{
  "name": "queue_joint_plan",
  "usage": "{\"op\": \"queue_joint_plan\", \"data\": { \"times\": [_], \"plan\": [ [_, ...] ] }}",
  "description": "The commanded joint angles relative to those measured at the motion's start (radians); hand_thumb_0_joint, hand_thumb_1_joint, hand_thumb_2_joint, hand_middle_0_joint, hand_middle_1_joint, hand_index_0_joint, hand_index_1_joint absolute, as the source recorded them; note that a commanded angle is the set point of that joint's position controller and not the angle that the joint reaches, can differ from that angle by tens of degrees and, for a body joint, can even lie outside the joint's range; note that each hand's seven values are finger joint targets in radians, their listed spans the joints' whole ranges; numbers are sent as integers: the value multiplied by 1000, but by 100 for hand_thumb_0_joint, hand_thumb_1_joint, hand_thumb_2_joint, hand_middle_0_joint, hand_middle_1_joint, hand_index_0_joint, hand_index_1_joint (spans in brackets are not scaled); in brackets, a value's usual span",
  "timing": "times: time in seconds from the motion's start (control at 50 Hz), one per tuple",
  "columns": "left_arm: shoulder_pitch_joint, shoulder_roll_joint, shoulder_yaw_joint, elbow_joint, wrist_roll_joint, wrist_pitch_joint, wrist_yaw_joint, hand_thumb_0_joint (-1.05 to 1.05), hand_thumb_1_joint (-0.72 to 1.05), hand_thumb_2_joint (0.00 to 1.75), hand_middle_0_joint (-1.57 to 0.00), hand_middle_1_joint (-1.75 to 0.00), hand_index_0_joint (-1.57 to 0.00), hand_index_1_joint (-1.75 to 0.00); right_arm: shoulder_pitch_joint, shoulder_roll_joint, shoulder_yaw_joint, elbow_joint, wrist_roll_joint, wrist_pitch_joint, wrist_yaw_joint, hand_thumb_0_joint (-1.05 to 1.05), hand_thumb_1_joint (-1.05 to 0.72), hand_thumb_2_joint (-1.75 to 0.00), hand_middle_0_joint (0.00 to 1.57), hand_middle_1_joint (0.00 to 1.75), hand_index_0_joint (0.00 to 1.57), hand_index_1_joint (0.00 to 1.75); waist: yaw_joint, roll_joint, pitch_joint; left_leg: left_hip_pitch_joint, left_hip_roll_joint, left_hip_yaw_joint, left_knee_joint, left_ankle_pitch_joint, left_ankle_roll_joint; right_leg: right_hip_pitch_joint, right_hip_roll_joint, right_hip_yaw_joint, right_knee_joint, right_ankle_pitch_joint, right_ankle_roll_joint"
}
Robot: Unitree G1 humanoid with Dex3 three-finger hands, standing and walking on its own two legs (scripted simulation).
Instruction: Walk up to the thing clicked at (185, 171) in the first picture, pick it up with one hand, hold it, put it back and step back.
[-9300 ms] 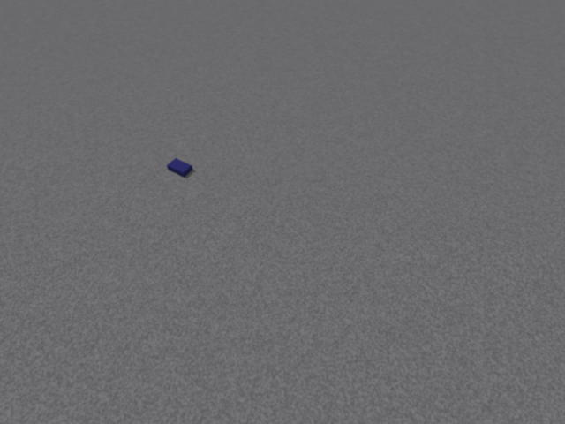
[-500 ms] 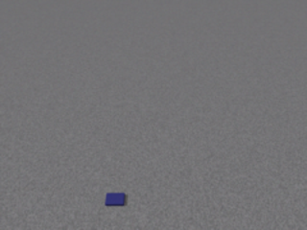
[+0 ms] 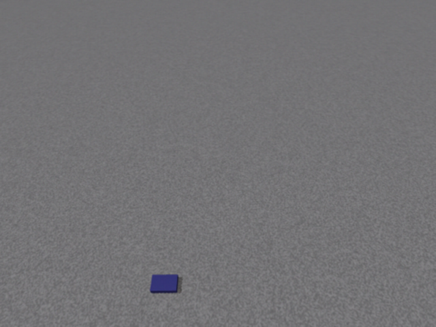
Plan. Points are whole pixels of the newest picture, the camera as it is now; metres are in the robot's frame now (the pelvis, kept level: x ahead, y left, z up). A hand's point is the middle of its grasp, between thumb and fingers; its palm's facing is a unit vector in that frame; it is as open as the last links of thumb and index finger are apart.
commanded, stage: stand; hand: left
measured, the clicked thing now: (164, 283) +0.46 +0.25 -0.77
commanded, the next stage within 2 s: walk up in 0.90 s
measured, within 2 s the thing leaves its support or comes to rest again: neither
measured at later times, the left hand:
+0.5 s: hand out of the picture +0.07 +0.25 -0.16, palm faces -0.03 -0.94 -0.35, open 7.4 cm
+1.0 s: hand out of the picture +0.07 +0.26 -0.16, palm faces +0.01 -0.93 -0.36, open 7.4 cm
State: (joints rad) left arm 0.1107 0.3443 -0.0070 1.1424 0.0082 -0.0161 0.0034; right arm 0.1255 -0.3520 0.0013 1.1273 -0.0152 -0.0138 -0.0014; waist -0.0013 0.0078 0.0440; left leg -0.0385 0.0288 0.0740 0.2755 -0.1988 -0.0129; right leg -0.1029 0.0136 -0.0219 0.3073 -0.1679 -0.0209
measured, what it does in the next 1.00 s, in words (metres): stands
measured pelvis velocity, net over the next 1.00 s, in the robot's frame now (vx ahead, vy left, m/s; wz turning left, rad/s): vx -0.02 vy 0.00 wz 0.00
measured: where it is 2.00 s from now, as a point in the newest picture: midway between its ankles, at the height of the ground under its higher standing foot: outside the picture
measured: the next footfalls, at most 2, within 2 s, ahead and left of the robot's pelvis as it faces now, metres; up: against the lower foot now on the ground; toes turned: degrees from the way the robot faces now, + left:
left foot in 1.28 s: -0.07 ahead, +0.17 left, +0.00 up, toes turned -1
right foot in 1.70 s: -0.16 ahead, -0.09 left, +0.00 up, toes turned -1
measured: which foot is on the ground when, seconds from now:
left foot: down 0.00-1.00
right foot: down 0.00-1.00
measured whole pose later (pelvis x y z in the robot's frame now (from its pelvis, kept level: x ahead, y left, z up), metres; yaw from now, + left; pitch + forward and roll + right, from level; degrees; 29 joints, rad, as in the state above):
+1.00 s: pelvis -0.02 +0.00 +0.00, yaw +0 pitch -2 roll +0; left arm 0.09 0.36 0.03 1.07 0.00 0.00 0.01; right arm 0.09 -0.35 -0.02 1.10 0.00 0.01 0.00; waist 0.01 0.00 0.10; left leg -0.12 0.03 0.07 0.38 -0.23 0.00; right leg -0.17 0.01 -0.02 0.39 -0.18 -0.02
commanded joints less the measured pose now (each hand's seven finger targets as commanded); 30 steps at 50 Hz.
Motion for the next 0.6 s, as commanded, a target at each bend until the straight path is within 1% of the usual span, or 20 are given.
{"op": "queue_joint_plan", "data": {
  "times": [0.0,0.06,0.08,0.2,0.24,0.26,0.3,0.36,0.42,0.52,0.58],
  "plan": [
    [-44,217,43,-61,-2,-22,11,0,90,90,-20,-30,-20,-30,-30,-207,-37,-52,2,-17,-10,0,-90,-90,20,30,20,30,-4,-4,-58,-3,133,-107,-40,146,31,8,-154,127,-44,218,-9],
    [-34,218,42,-58,-1,-21,11,0,90,90,-20,-30,-20,-30,-36,-210,-38,-51,3,-17,-10,0,-90,-90,20,30,20,30,-2,-1,-60,-1,135,-110,-41,132,31,4,-151,124,-42,204,-8],
    [-43,220,43,-59,-3,-21,12,0,90,90,-20,-30,-20,-30,-34,-202,-37,-52,3,-17,-9,0,-90,-90,20,30,20,30,-6,-9,-59,-5,134,-111,-45,136,29,6,-151,121,-39,197,-9],
    [-34,217,41,-58,-1,-22,10,0,90,90,-20,-30,-20,-30,-42,-207,-38,-51,4,-17,-8,0,-90,-90,20,30,20,30,0,-9,-65,0,133,-110,-40,131,31,9,-152,125,-48,208,-9],
    [-36,220,43,-59,-2,-23,10,0,90,90,-20,-30,-20,-30,-35,-200,-35,-48,5,-17,-7,0,-90,-90,20,30,20,30,-3,-12,-57,-2,129,-112,-48,124,28,1,-150,123,-50,202,-7],
    [-40,220,43,-61,-2,-23,11,0,90,90,-20,-30,-20,-30,-31,-206,-37,-49,3,-17,-8,0,-90,-90,20,30,20,30,-5,-8,-64,-2,132,-109,-43,126,33,14,-155,127,-49,208,-10],
    [-40,224,44,-63,-2,-23,12,0,90,90,-20,-30,-20,-30,-38,-206,-39,-53,2,-17,-8,0,-90,-90,20,30,20,30,-5,-8,-78,12,133,-107,-37,145,31,7,-154,125,-43,216,-10],
    [-38,220,42,-62,-3,-22,12,0,90,90,-20,-30,-20,-30,-35,-206,-39,-48,3,-17,-9,0,-90,-90,20,30,20,30,-3,-4,-64,-5,132,-110,-37,138,29,12,-154,126,-46,208,-10],
    [-32,219,41,-63,0,-23,11,0,90,90,-20,-30,-20,-30,-35,-206,-38,-51,5,-17,-9,0,-90,-90,20,30,20,30,-5,2,-75,2,134,-108,-35,140,32,15,-154,125,-41,225,-10],
    [-34,218,41,-65,-1,-24,12,0,90,90,-20,-30,-20,-30,-38,-210,-40,-52,5,-17,-9,0,-90,-90,20,30,20,30,-3,-5,-79,14,137,-109,-32,170,34,12,-153,121,-35,241,-10],
    [-38,219,42,-63,-3,-22,12,0,90,90,-20,-30,-20,-30,-34,-206,-39,-51,2,-17,-10,0,-90,-90,20,30,20,30,-4,-2,-52,-9,133,-109,-39,151,30,8,-153,126,-42,223,-9]
  ]
}}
